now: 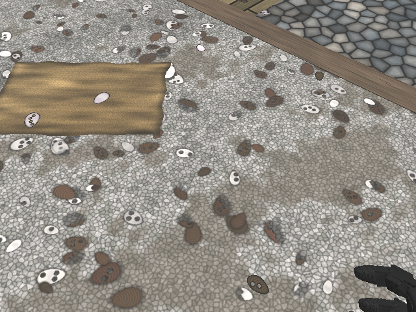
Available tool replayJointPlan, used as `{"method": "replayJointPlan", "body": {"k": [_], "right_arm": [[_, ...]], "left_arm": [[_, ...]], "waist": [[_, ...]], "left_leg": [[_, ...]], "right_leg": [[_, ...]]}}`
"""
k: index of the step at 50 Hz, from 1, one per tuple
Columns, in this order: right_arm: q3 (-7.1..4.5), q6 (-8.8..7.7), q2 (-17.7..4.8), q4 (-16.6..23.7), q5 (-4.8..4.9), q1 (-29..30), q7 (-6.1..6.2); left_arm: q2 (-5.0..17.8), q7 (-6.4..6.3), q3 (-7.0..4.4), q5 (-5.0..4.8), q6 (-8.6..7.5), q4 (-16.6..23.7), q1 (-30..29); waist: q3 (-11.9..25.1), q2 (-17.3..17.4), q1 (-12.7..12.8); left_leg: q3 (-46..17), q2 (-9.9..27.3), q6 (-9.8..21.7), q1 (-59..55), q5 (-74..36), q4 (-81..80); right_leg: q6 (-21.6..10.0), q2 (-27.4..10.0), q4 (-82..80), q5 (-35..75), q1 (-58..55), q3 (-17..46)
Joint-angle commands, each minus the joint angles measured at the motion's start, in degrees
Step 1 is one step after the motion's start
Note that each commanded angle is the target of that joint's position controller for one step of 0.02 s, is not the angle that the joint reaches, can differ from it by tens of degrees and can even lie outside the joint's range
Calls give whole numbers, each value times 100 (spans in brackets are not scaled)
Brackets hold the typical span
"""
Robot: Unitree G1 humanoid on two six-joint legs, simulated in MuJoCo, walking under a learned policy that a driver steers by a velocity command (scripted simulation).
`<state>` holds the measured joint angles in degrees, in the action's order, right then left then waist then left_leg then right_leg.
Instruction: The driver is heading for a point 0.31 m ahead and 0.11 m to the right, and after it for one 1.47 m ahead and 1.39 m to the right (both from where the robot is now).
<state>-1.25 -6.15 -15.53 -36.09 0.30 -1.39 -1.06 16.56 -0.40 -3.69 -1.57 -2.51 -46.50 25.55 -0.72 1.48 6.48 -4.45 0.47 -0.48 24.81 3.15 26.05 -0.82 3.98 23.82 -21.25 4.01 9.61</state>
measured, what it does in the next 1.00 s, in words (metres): walks ahead, turning right: right foot, then left foot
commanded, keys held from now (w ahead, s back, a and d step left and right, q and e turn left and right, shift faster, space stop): w+e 0.20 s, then e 0.80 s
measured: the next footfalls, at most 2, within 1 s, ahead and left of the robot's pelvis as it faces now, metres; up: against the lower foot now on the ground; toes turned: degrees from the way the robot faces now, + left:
right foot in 0.48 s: +0.35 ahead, -0.15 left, +0.00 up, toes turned -18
left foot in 0.92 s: +0.44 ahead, +0.05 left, +0.00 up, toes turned -38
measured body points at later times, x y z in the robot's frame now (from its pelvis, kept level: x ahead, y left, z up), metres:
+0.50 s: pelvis +0.22 -0.03 -0.02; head +0.27 -0.05 +0.43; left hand +0.51 +0.15 -0.08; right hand +0.20 -0.33 -0.14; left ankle +0.12 +0.13 -0.71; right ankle +0.32 -0.14 -0.74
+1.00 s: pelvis +0.32 -0.02 +0.00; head +0.35 -0.02 +0.45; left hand +0.61 +0.13 -0.09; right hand +0.28 -0.33 -0.09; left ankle +0.41 +0.07 -0.73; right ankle +0.29 -0.13 -0.70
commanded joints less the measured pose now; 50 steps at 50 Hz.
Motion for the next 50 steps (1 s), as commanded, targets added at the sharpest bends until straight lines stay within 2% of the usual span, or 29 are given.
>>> {"method": "replayJointPlan", "body": {"k": [1,2,3,4,5,6,8,11,15,19,21,23,24,25,26,27,28,29,30,32,36,40,43,45,46,47,48,49,50], "right_arm": [[-507,-64,-1319,14,-81,-1872,139],[-585,53,-1618,-149,-97,-2107,90],[-480,60,-1112,-106,-39,-1931,58],[-402,57,-838,-100,-15,-1717,66],[-348,48,-705,-97,-54,-1420,51],[-317,48,-563,-145,-89,-1228,43],[-316,3,-495,-232,-111,-1074,57],[-389,-46,-663,-384,-81,-1066,82],[-460,87,-939,-506,-58,-909,188],[-519,209,-1162,-666,89,-1085,246],[-578,267,-1296,-652,195,-1003,275],[-538,314,-1142,-613,220,-1005,287],[-406,302,-801,-524,-61,-1404,244],[-235,269,-442,-388,-271,-2052,155],[-335,276,-1021,-495,-102,-1710,93],[-359,313,-1106,-354,57,-1225,99],[-346,365,-1006,-376,3,-1088,172],[-357,436,-1013,-389,-63,-1022,245],[-371,501,-1024,-398,-75,-1082,259],[-339,541,-867,-454,-106,-1231,283],[-281,586,-709,-388,-103,-951,321],[-280,572,-695,-274,-55,-638,274],[-308,478,-735,-218,-21,-594,213],[-350,421,-741,-290,-9,-876,162],[-416,411,-904,-326,-55,-1037,166],[-499,452,-1308,-263,-160,-1070,199],[-567,501,-1550,-302,-337,-953,181],[-490,479,-1214,-120,-315,-655,198],[-421,481,-939,-57,-239,-431,233]], "left_arm": [[252,-12,7,161,-80,602,-437],[88,-24,66,-38,-139,792,215],[653,-54,-62,-113,-115,659,57],[840,-45,-130,-83,-83,721,-397],[764,-46,-133,-35,-45,717,-548],[698,-28,-147,15,-25,763,-687],[498,32,-134,-19,51,814,-723],[340,65,-96,32,114,1021,-1058],[180,189,-7,100,69,1213,-1520],[346,368,-73,93,101,1452,-1912],[580,404,-186,133,138,1497,-1716],[1002,323,-423,151,153,1246,-664],[1506,165,-536,137,195,1276,-360],[1928,124,-494,271,166,1573,-781],[1447,181,-414,223,167,1692,-800],[1227,199,-339,171,142,1690,-1134],[1047,173,-301,71,159,1640,-1350],[940,134,-258,49,199,1660,-1548],[956,106,-252,123,229,1698,-1687],[1015,56,-281,224,243,1712,-1796],[1084,-92,-319,151,319,1647,-1724],[1067,-130,-326,154,420,1644,-1739],[1041,-105,-327,132,467,1622,-1644],[993,-115,-310,62,512,1633,-1739],[875,-126,-274,27,525,1613,-1640],[544,-116,-192,72,531,1579,-1293],[798,-112,-286,16,467,1779,-1449],[1247,-116,-425,119,430,1624,-1322],[1305,-113,-480,73,463,1468,-1235]], "waist": [[1338,200,-1326],[1775,1949,-997],[1178,1163,-1083],[598,729,-1120],[330,387,-978],[116,375,-878],[-3,582,-733],[-168,350,-696],[-135,272,-762],[39,314,-827],[221,387,-627],[766,69,-76],[1208,-1059,-123],[2051,-1907,-737],[2627,-944,-238],[1836,-687,-308],[1247,-284,-465],[906,-288,-596],[775,-444,-755],[822,-623,-854],[954,-687,-747],[761,-942,-619],[738,-1086,-555],[720,-1086,-751],[722,-895,-795],[856,276,-574],[417,1722,-523],[364,1116,-523],[335,745,-455]], "left_leg": [[-1168,1395,614,-3433,524,-74],[-3563,2417,1368,-4439,2060,-699],[-3679,2280,1279,-3979,2961,-966],[-2822,2067,1114,-3427,2565,-1011],[-2150,1815,1038,-2875,1742,-1116],[-1673,1630,1036,-2503,1135,-1236],[-912,1404,1005,-2043,431,-1487],[-256,1437,1141,-1911,-725,-1655],[857,1195,993,-1748,-2344,-1408],[1120,1347,810,-2176,-2558,-956],[1182,1407,693,-2368,-3240,-300],[1428,1010,366,-1994,-3021,1464],[1501,561,-16,-631,-124,3237],[738,-431,-360,1067,4025,5141],[-191,-195,-291,1193,3572,5463],[-117,-20,-203,1461,3012,5248],[-68,181,-217,1493,2610,4805],[-78,289,-244,1282,2355,4389],[-55,274,-260,873,2175,4162],[42,130,-350,495,1987,3735],[-81,10,-482,391,1574,2818],[-159,-116,-452,119,1386,2014],[-165,-216,-330,-160,1552,1303],[-58,-226,-161,-765,1057,188],[-214,129,3,-1309,623,-394],[-1288,1423,480,-1925,209,-704],[-2541,2170,1350,-1556,-509,-1013],[-2326,2214,1494,-1457,-640,-923],[-1711,1871,1266,-1420,-663,-790]], "right_leg": [[-318,-447,2209,326,1889,320],[-103,-7,3767,-1388,3578,-258],[-42,-409,4509,-1063,4113,-42],[-32,-560,4679,-547,4228,-110],[17,-735,4613,-138,4000,-196],[43,-867,4420,134,3902,-202],[88,-1033,4234,431,3585,-314],[224,-1062,3742,833,3735,-391],[262,-909,2180,1955,3083,-850],[23,-716,1317,2098,2622,-1055],[-202,-494,1101,1602,2217,-1211],[-557,-111,395,2216,719,-1311],[-997,-1143,461,4645,-719,62],[-2351,-2625,524,6031,-1999,2698],[-2364,-2501,73,4662,-1842,2637],[-2037,-2190,-98,3834,-1198,1998],[-1683,-1847,-226,3159,-492,1555],[-1508,-1654,-349,2856,190,1313],[-1440,-1485,-477,2778,779,1156],[-1444,-1319,-519,3069,1212,971],[-1344,-1173,-473,2266,1268,1083],[-1182,-1034,-518,984,1434,1443],[-1124,-1065,-315,1200,1165,1836],[-938,-915,-33,1395,1176,1935],[-694,-670,274,1029,1456,1769],[-322,-78,1505,-553,2092,955],[-17,589,2615,-1470,3113,-45],[189,166,3662,-1210,3125,88],[282,120,4054,-850,3097,7]]}}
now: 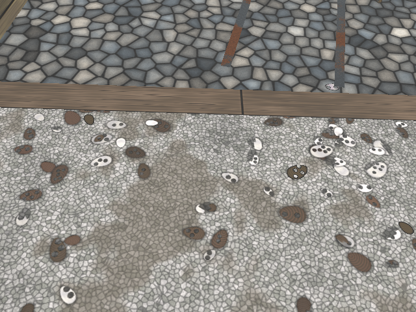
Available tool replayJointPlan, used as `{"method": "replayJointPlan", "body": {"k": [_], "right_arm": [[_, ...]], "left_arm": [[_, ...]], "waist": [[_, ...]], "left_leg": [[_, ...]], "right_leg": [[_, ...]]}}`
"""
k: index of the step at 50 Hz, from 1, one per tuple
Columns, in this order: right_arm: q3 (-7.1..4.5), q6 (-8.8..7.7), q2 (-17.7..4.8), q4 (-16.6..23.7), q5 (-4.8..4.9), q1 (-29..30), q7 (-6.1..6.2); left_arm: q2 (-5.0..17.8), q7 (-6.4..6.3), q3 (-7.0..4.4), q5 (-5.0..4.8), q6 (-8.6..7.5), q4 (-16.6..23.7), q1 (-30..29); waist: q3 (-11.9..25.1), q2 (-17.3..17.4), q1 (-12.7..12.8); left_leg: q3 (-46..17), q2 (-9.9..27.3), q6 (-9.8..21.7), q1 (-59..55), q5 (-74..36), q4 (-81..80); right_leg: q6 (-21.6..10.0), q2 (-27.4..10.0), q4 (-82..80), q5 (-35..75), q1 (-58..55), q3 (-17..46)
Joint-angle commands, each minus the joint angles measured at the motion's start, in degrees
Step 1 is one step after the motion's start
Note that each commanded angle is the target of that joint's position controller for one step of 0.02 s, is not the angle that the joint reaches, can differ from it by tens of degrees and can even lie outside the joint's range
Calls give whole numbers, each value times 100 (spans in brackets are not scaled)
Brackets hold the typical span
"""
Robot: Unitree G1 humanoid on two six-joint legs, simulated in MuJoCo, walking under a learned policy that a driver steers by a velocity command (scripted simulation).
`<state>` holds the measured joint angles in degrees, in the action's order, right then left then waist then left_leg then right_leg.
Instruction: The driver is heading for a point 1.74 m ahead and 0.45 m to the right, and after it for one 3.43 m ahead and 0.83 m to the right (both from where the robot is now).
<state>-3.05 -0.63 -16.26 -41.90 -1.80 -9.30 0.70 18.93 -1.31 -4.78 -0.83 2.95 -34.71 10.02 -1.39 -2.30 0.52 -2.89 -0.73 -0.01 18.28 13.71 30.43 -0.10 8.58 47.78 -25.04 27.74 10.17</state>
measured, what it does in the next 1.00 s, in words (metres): steps on the spot, turning right: right foot, then left foot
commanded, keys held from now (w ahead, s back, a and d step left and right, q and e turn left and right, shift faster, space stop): e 0.48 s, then no key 0.52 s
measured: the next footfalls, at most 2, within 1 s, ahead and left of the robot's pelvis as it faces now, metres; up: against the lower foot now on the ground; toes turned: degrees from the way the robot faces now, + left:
right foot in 0.34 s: +0.01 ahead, -0.14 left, +0.00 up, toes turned -15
left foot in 0.78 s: +0.10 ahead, +0.07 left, +0.00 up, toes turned -24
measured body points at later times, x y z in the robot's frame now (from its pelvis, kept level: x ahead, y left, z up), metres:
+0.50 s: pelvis -0.01 -0.04 +0.01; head +0.02 -0.08 +0.45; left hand +0.23 +0.19 -0.06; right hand +0.05 -0.37 -0.11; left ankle +0.02 +0.11 -0.65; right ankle -0.03 -0.13 -0.73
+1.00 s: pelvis +0.02 -0.02 +0.00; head +0.03 -0.02 +0.45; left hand +0.24 +0.17 -0.11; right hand +0.06 -0.32 -0.10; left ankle +0.06 +0.09 -0.73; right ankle -0.03 -0.13 -0.73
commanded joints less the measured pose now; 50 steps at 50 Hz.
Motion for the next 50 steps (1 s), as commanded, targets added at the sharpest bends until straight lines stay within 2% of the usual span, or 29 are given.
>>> {"method": "replayJointPlan", "body": {"k": [1,2,4,5,7,9,11,14,16,17,18,19,20,21,22,23,24,26,30,35,37,38,39,40,41,42,43,45,50], "right_arm": [[-207,-56,-748,577,50,485,80],[-181,-41,-677,577,128,505,107],[-164,22,-665,559,107,384,152],[-181,55,-700,536,84,257,170],[-240,107,-836,480,71,35,189],[-308,137,-996,471,99,51,166],[-366,152,-1132,471,139,135,113],[-409,138,-1209,413,244,144,51],[-411,123,-1177,371,363,263,47],[-366,95,-985,243,365,-11,31],[-275,79,-657,282,153,-149,1],[-182,57,-495,691,-9,350,48],[-281,54,-790,701,71,687,92],[-320,70,-865,669,175,664,97],[-350,85,-858,540,169,511,132],[-373,104,-907,503,124,445,165],[-377,100,-880,471,99,367,157],[-349,92,-776,374,153,131,113],[-232,103,-558,422,176,317,74],[-210,69,-617,481,218,343,12],[-189,26,-542,448,218,195,-20],[-163,-10,-459,390,187,28,-45],[-145,-47,-509,392,95,-38,-52],[-183,-63,-832,448,14,-134,-25],[-194,-61,-983,387,10,172,-35],[-104,-82,-592,474,58,411,-68],[-71,-103,-493,464,59,442,-86],[-79,-163,-596,433,80,333,-84],[-10,-165,-503,370,95,91,-15]], "left_arm": [[900,-54,-350,-5,-5,142,449],[772,-55,-317,6,52,124,484],[530,-22,-235,-59,82,214,289],[461,-15,-203,-83,71,301,93],[379,14,-152,-72,51,438,-180],[295,68,-96,-38,41,509,-253],[299,116,-78,-28,45,540,-242],[404,183,-127,-41,88,529,-115],[393,221,-171,-39,100,406,239],[538,182,-241,-26,98,327,456],[1090,101,-394,-37,75,351,683],[1591,95,-458,127,-13,476,635],[1223,138,-367,241,-151,473,683],[1055,125,-282,219,-235,406,434],[927,84,-261,111,-257,411,110],[795,49,-200,7,-240,431,-122],[752,12,-156,8,-217,449,-199],[657,-30,-102,81,-197,439,-235],[643,-53,-71,107,-188,300,-135],[658,40,-24,137,-157,150,-183],[542,64,41,95,-157,83,-311],[437,65,89,59,-162,43,-384],[289,65,144,79,-199,-39,-209],[153,61,185,199,-246,-91,-5],[113,67,160,184,-272,-153,364],[278,45,151,253,-261,-221,198],[381,40,103,230,-240,-236,-18],[360,17,92,188,-163,-255,-182],[176,23,108,150,-182,-476,-58]], "waist": [[380,944,175],[309,958,124],[227,1046,6],[239,1133,-114],[355,1243,-305],[476,1290,-346],[529,1355,-336],[543,1384,-273],[562,1258,-2],[624,908,53],[703,-462,0],[681,-1664,101],[912,-917,424],[700,-733,224],[572,-469,62],[486,-499,-18],[524,-574,-81],[717,-533,-141],[647,-578,25],[418,-625,144],[395,-542,5],[403,-446,-158],[469,-236,-169],[629,371,-16],[601,1240,433],[551,1150,276],[406,1047,159],[280,868,10],[268,439,-82]], "left_leg": [[-1396,1676,1024,-842,-1642,-1136],[-1164,1606,1024,-932,-1748,-1110],[-655,1398,1060,-993,-1825,-1189],[-559,1403,1105,-1220,-1854,-1195],[-492,1555,1208,-1617,-2031,-1161],[-318,1669,1238,-1622,-2176,-1119],[-130,1749,1239,-1417,-2348,-1105],[-22,1873,1167,-1392,-2357,-926],[232,1790,867,-1140,-2109,-492],[528,1593,498,-687,-1550,-2],[1108,1035,-82,587,162,1436],[856,200,-453,2050,2431,2675],[92,256,-440,2073,2494,3553],[-59,348,-356,2056,2022,3720],[-104,404,-347,2043,1534,3565],[-121,405,-391,2032,1192,3419],[-70,310,-452,1783,930,3508],[18,215,-534,1516,611,3376],[34,258,-562,1136,493,2162],[89,228,-429,357,782,1117],[131,195,-338,-75,475,333],[190,165,-258,-543,-191,-477],[-37,353,-154,-1075,-1061,-947],[-635,1031,65,-1525,-2302,-936],[-893,1324,597,-1038,-2198,-790],[-914,1226,744,-641,-1304,-969],[-694,959,543,-618,-696,-956],[-453,710,274,-616,-430,-862],[-251,554,207,-755,-506,-654]], "right_leg": [[337,-389,1965,-216,739,-144],[441,-440,2269,-3,883,-193],[560,-544,2105,237,888,-520],[607,-620,1811,307,969,-630],[674,-795,1229,264,927,-727],[645,-946,620,158,499,-879],[554,-980,66,145,-32,-1094],[350,-930,-776,360,-507,-1294],[39,-805,-1964,1216,-1233,-1453],[-170,-759,-2504,1857,-1953,-1257],[-587,-1781,-2749,3586,-2987,244],[-1827,-3048,-2709,4566,-2998,2034],[-2109,-2999,-2832,4146,-2788,1889],[-1799,-2666,-2849,3730,-2540,1354],[-1464,-2308,-2835,3233,-2405,1006],[-1305,-2166,-2820,3222,-2304,875],[-1283,-2028,-2809,3466,-2097,762],[-1305,-1936,-2786,3613,-2082,569],[-1286,-1884,-2736,3144,-2088,602],[-1370,-1953,-2658,2640,-1667,970],[-1271,-1866,-2504,2673,-1582,1045],[-1119,-1742,-2407,2617,-1446,989],[-831,-1559,-2361,2308,-1256,933],[-479,-1179,-1895,1622,-1028,561],[-199,-720,-1922,726,-1192,-48],[-7,-815,-2051,848,-1587,-110],[-6,-789,-2080,1064,-1562,-106],[-99,-814,-2088,1492,-1502,-26],[-140,-868,-2191,1835,-1465,62]]}}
